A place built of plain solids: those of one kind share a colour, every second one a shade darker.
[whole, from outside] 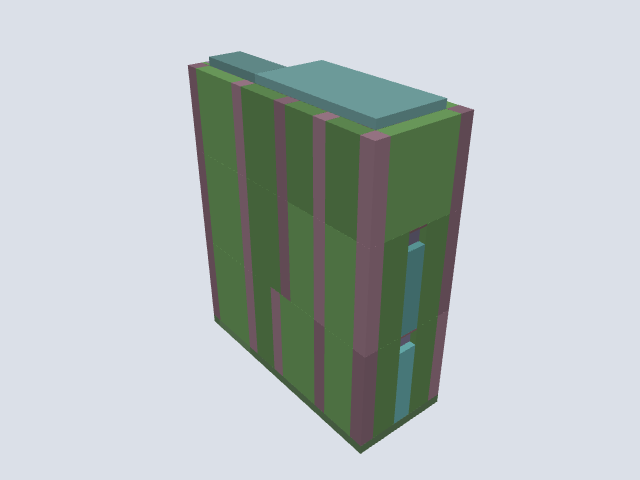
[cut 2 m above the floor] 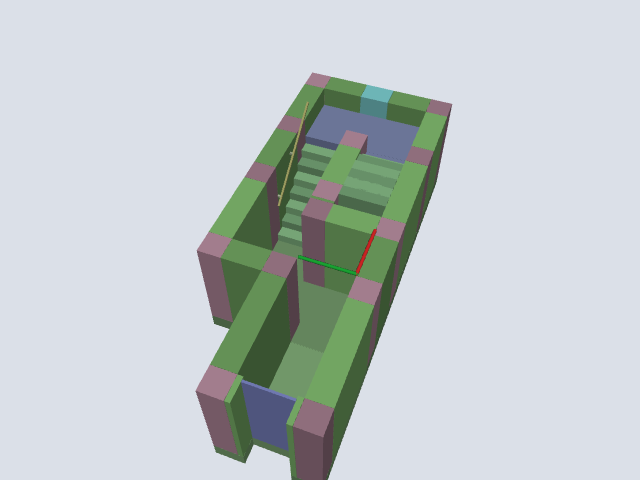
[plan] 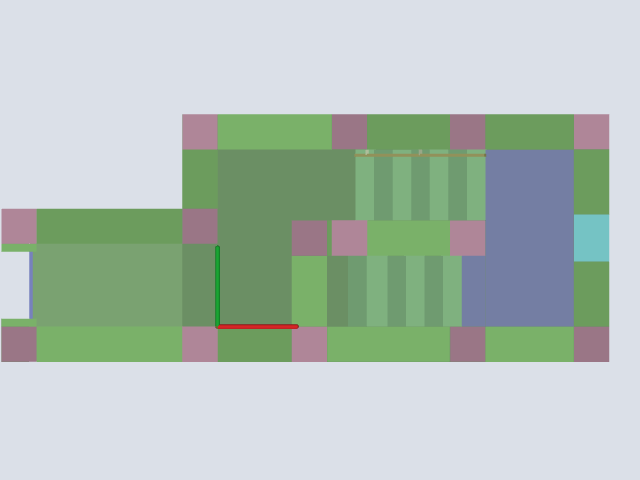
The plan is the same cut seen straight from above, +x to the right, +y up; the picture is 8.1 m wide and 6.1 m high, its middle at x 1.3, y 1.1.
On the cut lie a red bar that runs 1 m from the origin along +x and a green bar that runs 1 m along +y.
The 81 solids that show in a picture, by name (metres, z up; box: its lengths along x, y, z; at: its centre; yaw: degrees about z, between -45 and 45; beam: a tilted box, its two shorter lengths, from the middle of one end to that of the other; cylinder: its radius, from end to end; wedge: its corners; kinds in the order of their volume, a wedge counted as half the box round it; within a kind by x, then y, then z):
{
 "wall_1": {"box": [0.45, 0.1, 3.14], "at": [-2.52, 0.05, 1.57]},
 "wall_2": {"box": [0.45, 0.1, 3.14], "at": [-2.52, 1.0, 1.57]},
 "wall_3": {"box": [1.85, 0.45, 3.14], "at": [-1.38, -0.23, 1.57]},
 "wall_4": {"box": [1.85, 0.45, 3.14], "at": [-1.38, -0.23, 4.7]},
 "wall_5": {"box": [1.85, 0.45, 2.55], "at": [-1.38, -0.23, 7.55]},
 "wall_6": {"box": [1.85, 0.45, 3.14], "at": [-1.38, 1.27, 1.57]},
 "wall_7": {"box": [0.45, 0.75, 3.14], "at": [-0.23, 1.88, 1.57]},
 "wall_8": {"box": [0.94, 0.45, 3.14], "at": [0.47, -0.23, 1.57]},
 "wall_9": {"box": [1.45, 0.45, 3.14], "at": [0.72, -0.23, 4.7]},
 "wall_10": {"box": [1.45, 0.45, 2.55], "at": [0.72, -0.23, 7.55]},
 "wall_11": {"box": [1.45, 0.45, 3.14], "at": [0.72, 2.48, 1.57]},
 "wall_12": {"box": [0.45, 0.9, 2.59], "at": [1.17, 0.45, 1.3]},
 "wall_13": {"box": [0.06, 0.45, 2.59], "at": [1.42, 1.12, 1.3]},
 "wall_14": {"box": [1.56, 0.45, 3.14], "at": [2.17, -0.23, 1.57]},
 "wall_15": {"box": [1.05, 0.45, 3.14], "at": [2.43, -0.23, 4.7]},
 "wall_16": {"box": [1.05, 0.45, 2.55], "at": [2.43, -0.23, 7.55]},
 "wall_17": {"box": [1.05, 0.45, 3.14], "at": [2.43, 1.12, 1.57]},
 "wall_18": {"box": [1.05, 0.45, 3.14], "at": [2.43, 2.48, 1.57]},
 "wall_19": {"box": [1.13, 0.45, 3.14], "at": [3.96, -0.23, 1.57]},
 "wall_20": {"box": [1.13, 0.45, 3.14], "at": [3.96, -0.23, 4.7]},
 "wall_21": {"box": [1.13, 0.45, 2.55], "at": [3.96, -0.23, 7.55]},
 "wall_22": {"box": [1.13, 0.45, 3.14], "at": [3.96, 2.48, 1.57]},
 "wall_23": {"box": [1.13, 0.45, 2.55], "at": [3.96, 2.48, 7.55]},
 "wall_24": {"box": [0.45, 0.83, 3.14], "at": [4.75, 0.41, 1.57]},
 "wall_25": {"box": [0.45, 0.83, 3.14], "at": [4.75, 0.41, 4.7]},
 "wall_26": {"box": [0.45, 2.25, 2.55], "at": [4.75, 1.12, 7.55]},
 "wall_27": {"box": [0.45, 0.83, 3.14], "at": [4.75, 1.84, 1.57]},
 "wall_28": {"box": [0.45, 0.83, 3.14], "at": [4.75, 1.84, 4.7]},
 "wallpost_1": {"box": [0.45, 0.45, 3.14], "at": [-2.52, -0.23, 1.57]},
 "wallpost_2": {"box": [0.45, 0.45, 3.14], "at": [-2.52, -0.23, 4.7]},
 "wallpost_3": {"box": [0.45, 0.45, 2.55], "at": [-2.52, -0.23, 7.55]},
 "wallpost_4": {"box": [0.45, 0.45, 3.14], "at": [-2.52, 1.27, 1.57]},
 "wallpost_5": {"box": [0.45, 0.45, 3.14], "at": [-0.23, -0.23, 1.57]},
 "wallpost_6": {"box": [0.45, 0.45, 3.14], "at": [-0.23, -0.23, 4.7]},
 "wallpost_7": {"box": [0.45, 0.45, 2.55], "at": [-0.23, -0.23, 7.55]},
 "wallpost_8": {"box": [0.45, 0.45, 3.14], "at": [-0.23, 1.27, 1.57]},
 "wallpost_9": {"box": [0.45, 0.45, 3.14], "at": [-0.23, 2.48, 1.57]},
 "wallpost_10": {"box": [0.45, 0.45, 3.14], "at": [1.17, -0.23, 1.57]},
 "wallpost_11": {"box": [0.45, 0.45, 2.59], "at": [1.17, 1.12, 1.3]},
 "wallpost_12": {"box": [0.45, 0.45, 3.14], "at": [1.68, -0.23, 4.7]},
 "wallpost_13": {"box": [0.45, 0.45, 2.55], "at": [1.68, -0.23, 7.55]},
 "wallpost_14": {"box": [0.45, 0.45, 3.14], "at": [1.68, 1.12, 1.57]},
 "wallpost_15": {"box": [0.45, 0.45, 3.14], "at": [1.68, 2.48, 1.57]},
 "wallpost_16": {"box": [0.45, 0.45, 3.14], "at": [3.18, -0.23, 1.57]},
 "wallpost_17": {"box": [0.45, 0.45, 3.14], "at": [3.18, -0.23, 4.7]},
 "wallpost_18": {"box": [0.45, 0.45, 2.55], "at": [3.18, -0.23, 7.55]},
 "wallpost_19": {"box": [0.45, 0.45, 3.14], "at": [3.18, 1.12, 1.57]},
 "wallpost_20": {"box": [0.45, 0.45, 3.14], "at": [3.18, 2.48, 1.57]},
 "wallpost_21": {"box": [0.45, 0.45, 3.14], "at": [4.75, -0.23, 1.57]},
 "wallpost_22": {"box": [0.45, 0.45, 3.14], "at": [4.75, -0.23, 4.7]},
 "wallpost_23": {"box": [0.45, 0.45, 2.55], "at": [4.75, -0.23, 7.55]},
 "wallpost_24": {"box": [0.45, 0.45, 3.14], "at": [4.75, 2.48, 1.57]},
 "wallpost_25": {"box": [0.45, 0.45, 3.14], "at": [4.75, 2.48, 4.7]},
 "wallpost_26": {"box": [0.45, 0.45, 2.55], "at": [4.75, 2.48, 7.55]},
 "floor_slab_1": {"box": [0.36, 0.55, 0.3], "at": [-2.57, -0.17, -0.15]},
 "floor_slab_2": {"box": [0.36, 0.55, 0.3], "at": [-2.57, 1.23, -0.15]},
 "floor_slab_3": {"box": [1.95, 1.95, 0.3], "at": [-1.42, 0.53, -0.15]},
 "floor_slab_4": {"box": [5.43, 3.15, 0.3], "at": [2.26, 1.12, -0.15]},
 "tread_slab_1": {"box": [0.27, 0.9, 2.74], "at": [1.79, 0.45, 1.37]},
 "tread_slab_2": {"box": [0.27, 0.9, 0.2], "at": [1.88, 1.8, 0.1]},
 "tread_slab_3": {"box": [0.27, 0.9, 2.55], "at": [2.02, 0.45, 1.27]},
 "tread_slab_4": {"box": [0.27, 0.9, 0.39], "at": [2.12, 1.8, 0.2]},
 "tread_slab_5": {"box": [0.27, 0.9, 2.35], "at": [2.26, 0.45, 1.18]},
 "tread_slab_6": {"box": [0.27, 0.9, 0.59], "at": [2.35, 1.8, 0.29]},
 "tread_slab_7": {"box": [0.27, 0.9, 2.16], "at": [2.5, 0.45, 1.08]},
 "tread_slab_8": {"box": [0.27, 0.9, 0.78], "at": [2.59, 1.8, 0.39]},
 "tread_slab_9": {"box": [0.27, 0.9, 1.96], "at": [2.73, 0.45, 0.98]},
 "tread_slab_10": {"box": [0.27, 0.9, 0.98], "at": [2.83, 1.8, 0.49]},
 "tread_slab_11": {"box": [0.27, 0.9, 1.76], "at": [2.97, 0.45, 0.88]},
 "tread_slab_12": {"box": [0.27, 0.9, 1.18], "at": [3.06, 1.8, 0.59]},
 "tread_slab_13": {"box": [0.27, 0.9, 1.37], "at": [3.3, 1.8, 0.69]},
 "landing_slab_1": {"box": [0.33, 0.9, 1.57], "at": [3.24, 0.45, 0.78]},
 "landing_slab_2": {"box": [1.13, 2.25, 1.57], "at": [3.96, 1.12, 0.78]},
 "roof_slab_1": {"box": [2.3, 1.05, 0.25], "at": [-1.15, 0.53, 8.95]},
 "roof_slab_2": {"box": [4.53, 2.25, 0.25], "at": [2.26, 1.12, 8.95]},
 "wall_sill_win_1": {"box": [0.45, 0.6, 2.57], "at": [4.75, 1.12, 1.28]},
 "wall_sill_win_2": {"box": [0.45, 0.6, 2.57], "at": [4.75, 1.12, 4.42]},
 "door_yard_leaf_1": {"box": [0.045, 0.85, 2.0], "at": [-2.37, 0.53, 1.0]},
 "win_pane_1": {"box": [0.05, 0.6, 0.51], "at": [4.75, 1.12, 2.82]},
 "win_pane_2": {"box": [0.05, 0.6, 0.51], "at": [4.75, 1.12, 5.96]},
 "rail_top_1": {"beam": [0.045, 0.045], "from": [1.75, 2.18, 1.1], "to": [3.4, 2.18, 2.47]}
}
